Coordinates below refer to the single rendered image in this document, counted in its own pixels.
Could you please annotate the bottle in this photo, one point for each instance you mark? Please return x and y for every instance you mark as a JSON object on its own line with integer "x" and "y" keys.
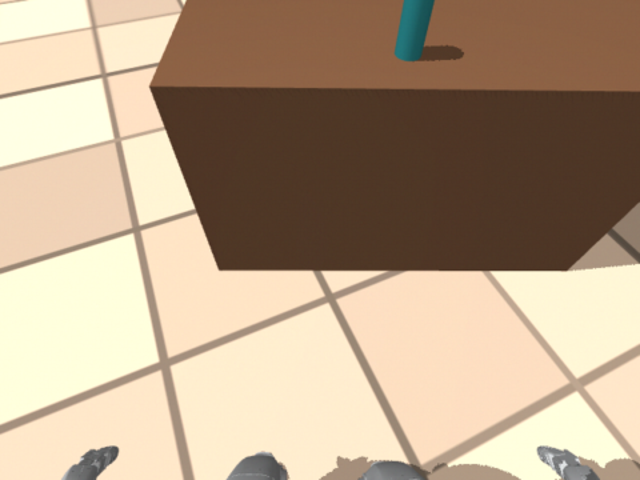
{"x": 413, "y": 28}

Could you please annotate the left robot hand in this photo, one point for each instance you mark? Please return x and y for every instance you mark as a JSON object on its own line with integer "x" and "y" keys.
{"x": 92, "y": 464}

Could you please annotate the right robot hand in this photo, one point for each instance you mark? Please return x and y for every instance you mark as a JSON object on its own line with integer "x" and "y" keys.
{"x": 566, "y": 464}

